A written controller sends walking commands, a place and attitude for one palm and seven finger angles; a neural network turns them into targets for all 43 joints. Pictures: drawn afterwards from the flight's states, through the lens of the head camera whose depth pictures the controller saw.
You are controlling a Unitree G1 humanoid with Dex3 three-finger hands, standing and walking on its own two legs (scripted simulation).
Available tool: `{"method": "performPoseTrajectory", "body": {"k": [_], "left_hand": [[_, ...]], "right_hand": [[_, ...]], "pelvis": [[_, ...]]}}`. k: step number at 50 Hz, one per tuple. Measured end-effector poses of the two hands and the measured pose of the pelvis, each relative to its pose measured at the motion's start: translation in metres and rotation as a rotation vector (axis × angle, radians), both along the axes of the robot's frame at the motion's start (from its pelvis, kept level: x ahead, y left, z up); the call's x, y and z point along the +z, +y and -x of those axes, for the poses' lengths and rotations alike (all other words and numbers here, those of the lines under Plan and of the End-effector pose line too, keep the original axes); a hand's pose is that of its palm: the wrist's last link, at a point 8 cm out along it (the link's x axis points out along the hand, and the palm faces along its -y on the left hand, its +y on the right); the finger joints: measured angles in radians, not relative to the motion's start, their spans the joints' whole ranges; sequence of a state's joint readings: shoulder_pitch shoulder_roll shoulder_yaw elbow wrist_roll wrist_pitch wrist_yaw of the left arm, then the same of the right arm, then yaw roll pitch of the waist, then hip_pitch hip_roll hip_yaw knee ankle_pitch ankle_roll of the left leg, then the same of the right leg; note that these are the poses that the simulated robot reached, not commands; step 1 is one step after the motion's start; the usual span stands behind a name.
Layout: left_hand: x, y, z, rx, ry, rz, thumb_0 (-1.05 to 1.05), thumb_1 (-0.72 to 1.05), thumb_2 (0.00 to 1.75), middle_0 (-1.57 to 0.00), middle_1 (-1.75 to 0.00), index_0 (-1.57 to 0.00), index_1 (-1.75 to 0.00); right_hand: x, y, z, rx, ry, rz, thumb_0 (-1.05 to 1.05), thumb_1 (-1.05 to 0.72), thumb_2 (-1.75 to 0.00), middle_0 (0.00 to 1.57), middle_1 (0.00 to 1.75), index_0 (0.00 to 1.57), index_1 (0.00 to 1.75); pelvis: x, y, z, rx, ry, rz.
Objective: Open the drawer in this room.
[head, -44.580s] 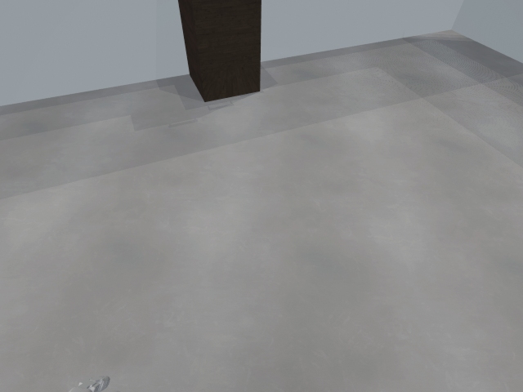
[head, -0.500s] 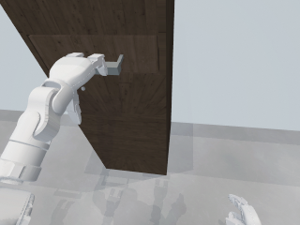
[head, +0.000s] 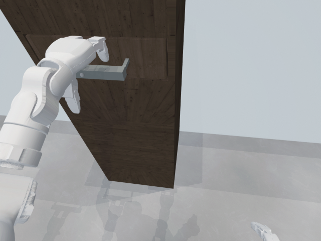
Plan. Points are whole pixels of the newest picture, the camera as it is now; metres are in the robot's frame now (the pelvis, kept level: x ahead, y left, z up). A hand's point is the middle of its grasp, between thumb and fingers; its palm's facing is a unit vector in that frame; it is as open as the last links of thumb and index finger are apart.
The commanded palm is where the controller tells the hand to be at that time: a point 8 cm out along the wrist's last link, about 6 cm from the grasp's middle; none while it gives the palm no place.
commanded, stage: move the hooked fingers above the handle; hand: left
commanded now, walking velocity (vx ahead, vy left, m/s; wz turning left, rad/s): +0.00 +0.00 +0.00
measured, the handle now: (94, 66) +0.51 +0.23 +0.17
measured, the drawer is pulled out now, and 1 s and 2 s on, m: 0.00 0.00 0.00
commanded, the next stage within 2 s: none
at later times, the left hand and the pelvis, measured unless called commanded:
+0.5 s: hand (78, 70) +0.43 +0.23 +0.21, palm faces +0.04 -0.01 -1.00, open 13.8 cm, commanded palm +0.41 +0.23 +0.29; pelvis +0.00 +0.00 +0.00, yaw -3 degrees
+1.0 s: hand (93, 64) +0.45 +0.20 +0.21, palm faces +0.02 -0.02 -1.00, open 13.8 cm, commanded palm +0.42 +0.23 +0.29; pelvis +0.00 +0.00 +0.00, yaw -3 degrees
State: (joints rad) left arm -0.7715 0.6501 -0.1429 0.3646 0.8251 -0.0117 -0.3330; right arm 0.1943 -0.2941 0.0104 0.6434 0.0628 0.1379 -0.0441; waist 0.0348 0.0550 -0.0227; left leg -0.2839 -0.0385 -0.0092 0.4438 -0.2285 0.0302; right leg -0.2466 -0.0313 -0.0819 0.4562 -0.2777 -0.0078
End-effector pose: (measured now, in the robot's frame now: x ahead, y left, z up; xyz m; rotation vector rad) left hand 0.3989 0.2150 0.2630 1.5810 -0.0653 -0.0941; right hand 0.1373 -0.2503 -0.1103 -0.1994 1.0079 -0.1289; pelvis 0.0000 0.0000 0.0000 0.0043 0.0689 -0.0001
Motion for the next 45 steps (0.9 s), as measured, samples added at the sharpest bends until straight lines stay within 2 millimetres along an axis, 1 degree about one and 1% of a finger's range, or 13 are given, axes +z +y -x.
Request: {"method": "performPoseTrajectory", "body": {"k": [2,4,7,9,11,14,18,22,27,31,34,39,45], "left_hand": [[0.008,-0.006,-0.008,-0.033,-0.030,0.024,0.00,-0.49,0.30,-0.31,-1.20,-0.29,-1.21],[0.013,-0.007,-0.020,-0.022,-0.051,0.048,0.00,-0.49,0.30,-0.31,-1.20,-0.29,-1.21],[0.015,-0.002,-0.039,0.042,-0.056,0.057,0.00,-0.49,0.30,-0.31,-1.20,-0.30,-1.21],[0.013,0.003,-0.047,0.085,-0.052,0.043,0.00,-0.49,0.30,-0.31,-1.20,-0.31,-1.20],[0.013,0.004,-0.049,0.094,-0.054,0.032,0.00,-0.48,0.30,-0.32,-1.20,-0.32,-1.22],[0.012,0.006,-0.046,0.094,-0.047,0.020,0.00,-0.48,0.30,-0.32,-1.20,-0.33,-1.22],[0.002,0.014,-0.036,0.097,-0.014,0.029,0.00,-0.48,0.30,-0.31,-1.20,-0.33,-1.22],[-0.004,0.019,-0.021,0.074,-0.018,0.023,0.00,-0.48,0.30,-0.32,-1.20,-0.33,-1.21],[0.004,0.013,-0.009,0.020,-0.081,0.024,0.00,-0.49,0.30,-0.32,-1.20,-0.33,-1.20],[0.015,0.010,-0.012,0.039,-0.114,0.036,0.00,-0.49,0.30,-0.32,-1.20,-0.32,-1.20],[0.021,0.013,-0.018,0.087,-0.113,0.027,0.00,-0.49,0.30,-0.32,-1.20,-0.32,-1.20],[0.022,0.006,-0.026,0.116,-0.069,0.001,0.00,-0.49,0.30,-0.32,-1.20,-0.32,-1.20],[0.007,-0.016,-0.028,0.024,-0.016,0.004,0.00,-0.49,0.30,-0.32,-1.20,-0.32,-1.20]], "right_hand": [[0.001,-0.003,0.002,-0.010,0.001,0.008,0.01,-0.91,-0.90,0.20,0.30,0.20,0.30],[0.000,-0.006,0.007,-0.024,0.005,0.007,0.01,-0.91,-0.90,0.20,0.30,0.20,0.30],[-0.002,-0.009,0.018,-0.052,0.024,-0.003,0.00,-0.91,-0.90,0.20,0.30,0.20,0.30],[-0.005,-0.010,0.028,-0.074,0.045,-0.012,0.00,-0.91,-0.90,0.20,0.30,0.20,0.30],[-0.009,-0.011,0.039,-0.095,0.071,-0.021,0.00,-0.91,-0.90,0.20,0.30,0.20,0.30],[-0.013,-0.012,0.052,-0.121,0.110,-0.034,0.00,-0.91,-0.90,0.20,0.30,0.20,0.30],[-0.015,-0.012,0.060,-0.141,0.134,-0.041,0.01,-0.91,-0.90,0.20,0.30,0.20,0.30],[-0.013,-0.012,0.054,-0.131,0.121,-0.032,0.01,-0.91,-0.90,0.20,0.30,0.20,0.30],[-0.009,-0.008,0.033,-0.085,0.074,-0.022,0.01,-0.91,-0.90,0.20,0.30,0.20,0.30],[-0.005,-0.002,0.016,-0.054,0.025,-0.029,0.01,-0.91,-0.90,0.20,0.30,0.20,0.30],[-0.002,0.003,0.007,-0.045,-0.007,-0.042,0.01,-0.91,-0.90,0.20,0.30,0.20,0.30],[-0.001,0.008,0.005,-0.046,-0.022,-0.060,0.00,-0.91,-0.90,0.20,0.30,0.20,0.30],[-0.003,0.008,0.014,-0.066,-0.002,-0.063,0.00,-0.91,-0.90,0.20,0.30,0.20,0.30]], "pelvis": [[0.000,0.000,0.001,0.001,0.006,0.003],[0.000,0.000,0.002,-0.006,0.018,0.004],[-0.001,0.000,0.003,-0.021,0.039,0.002],[-0.001,0.000,0.003,-0.036,0.051,0.000],[-0.001,0.000,0.001,-0.048,0.058,-0.002],[-0.001,0.000,-0.002,-0.059,0.056,-0.003],[-0.001,0.000,-0.004,-0.067,0.041,-0.004],[-0.001,0.000,-0.003,-0.059,0.029,-0.001],[-0.001,0.002,0.001,-0.037,0.023,0.005],[-0.001,0.003,0.005,-0.028,0.026,0.006],[-0.001,0.004,0.006,-0.028,0.031,0.004],[-0.001,0.004,0.006,-0.031,0.032,0.001],[0.000,0.005,0.003,-0.042,0.022,-0.001]]}}
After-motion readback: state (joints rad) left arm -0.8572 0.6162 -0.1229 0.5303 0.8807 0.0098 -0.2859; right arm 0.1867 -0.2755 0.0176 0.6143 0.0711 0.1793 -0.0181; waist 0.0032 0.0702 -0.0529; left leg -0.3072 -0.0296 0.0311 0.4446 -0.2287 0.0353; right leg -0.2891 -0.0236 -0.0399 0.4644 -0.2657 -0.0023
